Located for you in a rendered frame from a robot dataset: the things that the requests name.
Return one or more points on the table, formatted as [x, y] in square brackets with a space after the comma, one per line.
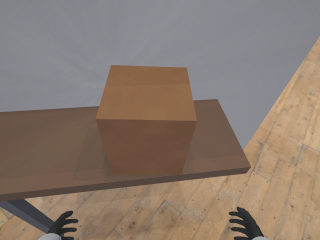
[50, 152]

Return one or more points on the robot left hand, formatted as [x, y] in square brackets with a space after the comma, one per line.
[60, 222]

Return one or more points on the carton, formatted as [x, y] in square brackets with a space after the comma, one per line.
[146, 119]

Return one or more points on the robot right hand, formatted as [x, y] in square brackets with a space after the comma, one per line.
[251, 230]

